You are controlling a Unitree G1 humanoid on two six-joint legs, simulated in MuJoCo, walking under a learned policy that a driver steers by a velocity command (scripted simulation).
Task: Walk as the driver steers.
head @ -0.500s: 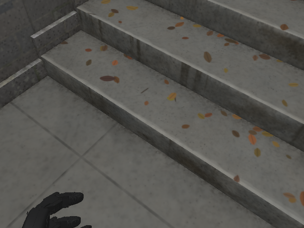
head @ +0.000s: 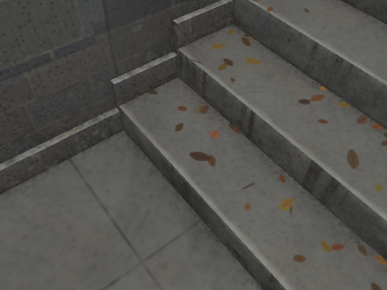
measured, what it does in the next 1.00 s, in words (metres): walks ahead, turning left: left foot, then right foot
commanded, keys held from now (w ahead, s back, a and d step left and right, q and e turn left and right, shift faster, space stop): w+q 0.32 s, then no key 0.68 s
